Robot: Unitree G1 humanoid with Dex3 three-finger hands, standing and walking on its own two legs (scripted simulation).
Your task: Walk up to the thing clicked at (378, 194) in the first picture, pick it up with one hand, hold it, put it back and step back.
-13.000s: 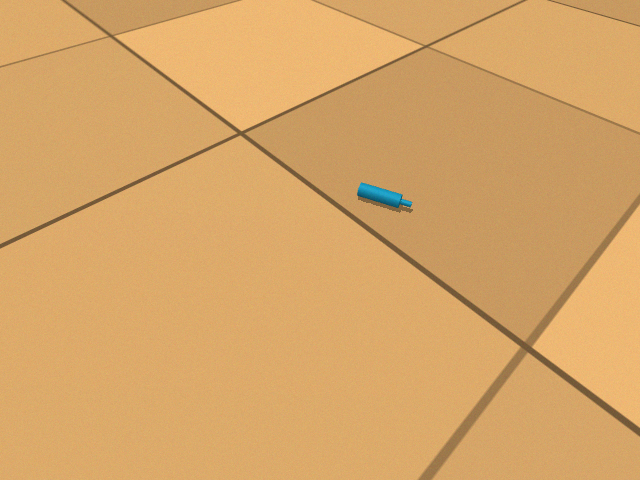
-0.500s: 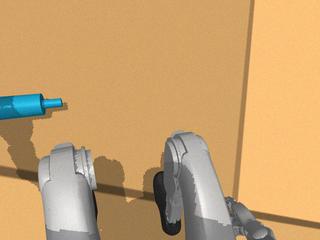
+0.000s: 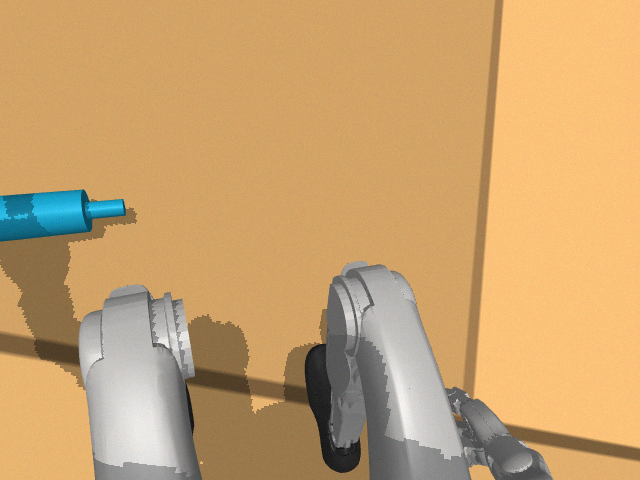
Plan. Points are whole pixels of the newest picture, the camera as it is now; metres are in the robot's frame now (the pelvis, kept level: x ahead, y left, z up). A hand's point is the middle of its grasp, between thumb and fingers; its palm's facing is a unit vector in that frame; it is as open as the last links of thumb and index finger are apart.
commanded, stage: rise first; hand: left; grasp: from above
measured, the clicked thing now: (30, 215) +0.44 +0.35 -0.28
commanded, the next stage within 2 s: approach in 0.24 s
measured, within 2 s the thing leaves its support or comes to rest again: neither
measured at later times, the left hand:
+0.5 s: hand out of the picture +0.40 +0.40 -0.15, palm faces -0.46 -0.07 -0.88, open 14.0 cm
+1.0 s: hand out of the picture +0.41 +0.38 -0.15, palm faces -0.50 -0.09 -0.86, open 14.0 cm
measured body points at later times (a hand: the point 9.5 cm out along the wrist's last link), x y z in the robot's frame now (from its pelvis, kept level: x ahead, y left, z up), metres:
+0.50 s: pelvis +0.00 +0.00 +0.00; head +0.23 +0.11 +0.38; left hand +0.42 +0.40 -0.10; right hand +0.11 -0.27 -0.10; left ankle +0.08 +0.13 -0.27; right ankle +0.10 -0.13 -0.27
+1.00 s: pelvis -0.01 +0.00 +0.01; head +0.24 +0.08 +0.38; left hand +0.43 +0.38 -0.10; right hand +0.07 -0.27 -0.10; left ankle +0.08 +0.13 -0.27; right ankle +0.10 -0.13 -0.27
